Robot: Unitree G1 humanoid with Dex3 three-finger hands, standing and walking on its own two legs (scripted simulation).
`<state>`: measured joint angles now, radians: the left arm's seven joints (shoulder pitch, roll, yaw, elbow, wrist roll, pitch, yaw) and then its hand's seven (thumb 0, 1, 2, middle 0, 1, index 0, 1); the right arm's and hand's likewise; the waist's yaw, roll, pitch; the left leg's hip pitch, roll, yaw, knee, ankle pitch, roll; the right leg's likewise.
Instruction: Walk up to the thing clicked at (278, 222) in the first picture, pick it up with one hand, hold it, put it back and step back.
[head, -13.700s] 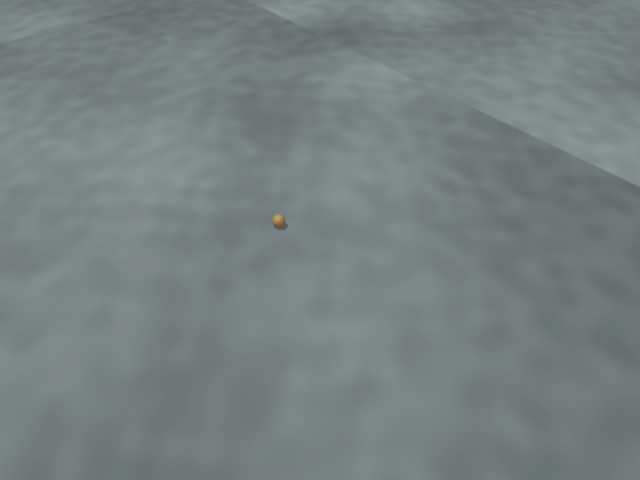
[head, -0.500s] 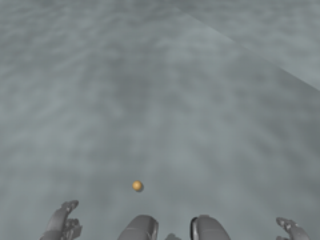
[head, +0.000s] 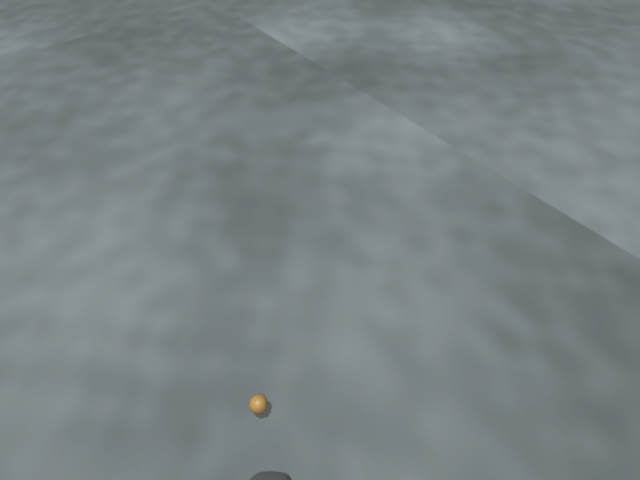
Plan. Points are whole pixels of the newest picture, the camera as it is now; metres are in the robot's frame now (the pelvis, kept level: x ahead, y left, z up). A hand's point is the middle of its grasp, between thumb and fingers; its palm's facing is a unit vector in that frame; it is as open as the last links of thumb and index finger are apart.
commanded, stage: walk up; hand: left
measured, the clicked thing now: (258, 403) +0.42 +0.23 -0.73
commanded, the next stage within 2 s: none
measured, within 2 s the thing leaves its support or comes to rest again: neither
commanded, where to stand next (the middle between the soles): +0.05 +0.00 m, yaw -1 degrees
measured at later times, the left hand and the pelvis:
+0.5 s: hand out of the picture +0.06 +0.28 -0.16, palm faces -0.07 -0.92 -0.38, open 7.4 cm; pelvis -0.02 +0.01 -0.01, yaw -3 degrees
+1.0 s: hand out of the picture +0.05 +0.27 -0.14, palm faces -0.04 -0.89 -0.46, open 7.4 cm; pelvis -0.08 -0.01 -0.02, yaw -3 degrees
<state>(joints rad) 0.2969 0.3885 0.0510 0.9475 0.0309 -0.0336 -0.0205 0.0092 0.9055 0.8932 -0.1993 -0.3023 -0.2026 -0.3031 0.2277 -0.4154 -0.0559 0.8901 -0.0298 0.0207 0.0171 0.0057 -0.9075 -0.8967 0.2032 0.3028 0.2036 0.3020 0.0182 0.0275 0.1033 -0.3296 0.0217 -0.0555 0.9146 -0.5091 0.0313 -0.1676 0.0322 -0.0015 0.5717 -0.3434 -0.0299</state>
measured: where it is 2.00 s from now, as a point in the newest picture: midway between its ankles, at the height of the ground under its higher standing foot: outside the picture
